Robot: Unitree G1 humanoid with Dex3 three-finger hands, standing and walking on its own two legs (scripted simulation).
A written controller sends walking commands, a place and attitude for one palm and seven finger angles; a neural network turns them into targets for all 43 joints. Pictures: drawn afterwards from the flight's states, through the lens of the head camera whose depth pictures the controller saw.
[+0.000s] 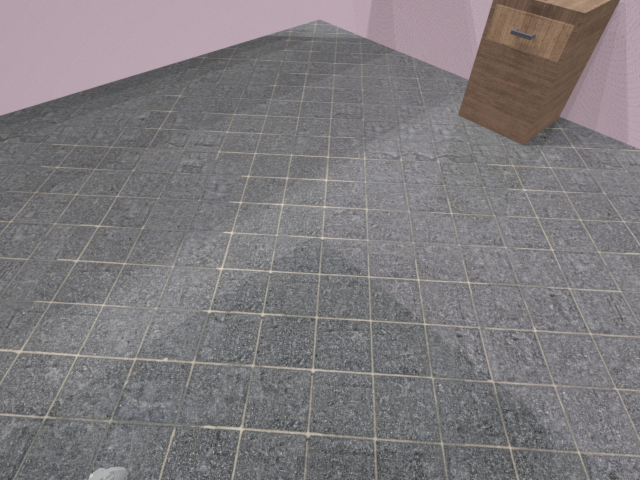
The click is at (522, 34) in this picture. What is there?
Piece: drawer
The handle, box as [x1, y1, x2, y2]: [510, 29, 535, 39]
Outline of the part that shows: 510,33 528,39 531,39 535,35 529,35 517,30 518,29 511,30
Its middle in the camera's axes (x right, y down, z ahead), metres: +1.00 -1.01 +1.90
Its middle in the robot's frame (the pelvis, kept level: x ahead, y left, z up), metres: +2.12 -0.90 -0.22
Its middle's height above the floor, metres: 0.55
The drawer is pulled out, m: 0.00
